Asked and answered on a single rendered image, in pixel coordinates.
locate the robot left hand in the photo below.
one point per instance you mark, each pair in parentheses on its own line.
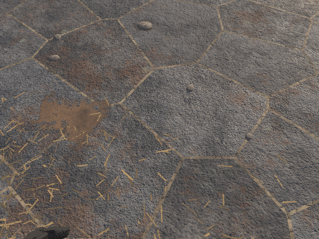
(57,232)

